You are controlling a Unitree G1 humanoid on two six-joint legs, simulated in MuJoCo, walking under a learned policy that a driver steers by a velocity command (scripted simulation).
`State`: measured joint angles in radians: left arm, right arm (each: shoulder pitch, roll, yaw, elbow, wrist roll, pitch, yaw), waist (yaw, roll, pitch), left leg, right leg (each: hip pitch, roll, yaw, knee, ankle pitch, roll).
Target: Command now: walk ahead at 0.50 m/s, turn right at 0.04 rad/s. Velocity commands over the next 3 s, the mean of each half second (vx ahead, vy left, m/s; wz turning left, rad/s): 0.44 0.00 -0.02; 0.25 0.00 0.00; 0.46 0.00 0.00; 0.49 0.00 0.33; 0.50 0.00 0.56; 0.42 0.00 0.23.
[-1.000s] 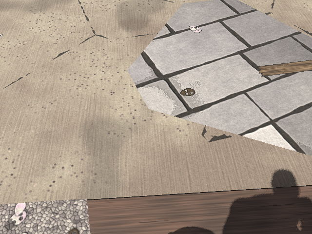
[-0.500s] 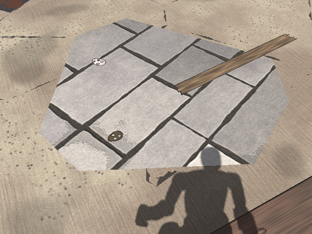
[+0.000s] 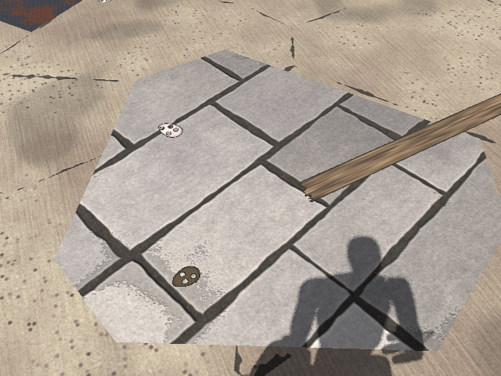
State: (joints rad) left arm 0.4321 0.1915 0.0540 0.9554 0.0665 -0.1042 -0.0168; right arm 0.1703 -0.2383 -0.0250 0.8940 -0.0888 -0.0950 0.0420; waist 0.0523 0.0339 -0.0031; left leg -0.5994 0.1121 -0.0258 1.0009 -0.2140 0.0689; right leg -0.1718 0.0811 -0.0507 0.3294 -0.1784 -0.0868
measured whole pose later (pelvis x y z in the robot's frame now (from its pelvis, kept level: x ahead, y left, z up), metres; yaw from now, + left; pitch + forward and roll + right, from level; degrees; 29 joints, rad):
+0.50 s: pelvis +0.30 +0.08 -0.14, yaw +1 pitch +3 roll +0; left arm 0.40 0.20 0.03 0.99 -0.06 -0.06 0.04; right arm 0.11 -0.21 -0.02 0.93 0.00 -0.06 0.03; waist 0.05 -0.01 0.02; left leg -0.43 -0.01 0.04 0.54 -0.17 0.04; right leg -0.59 -0.02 0.07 1.77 -0.68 0.05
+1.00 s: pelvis +0.46 +0.06 -0.12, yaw +1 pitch +4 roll +1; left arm 0.31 0.21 0.09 0.95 -0.01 -0.05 0.03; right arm 0.19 -0.26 -0.08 0.98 0.01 -0.05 -0.02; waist 0.03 0.01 -0.07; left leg -0.54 0.04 0.01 0.84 -0.28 0.04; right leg -0.30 0.00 0.02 0.39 -0.16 -0.02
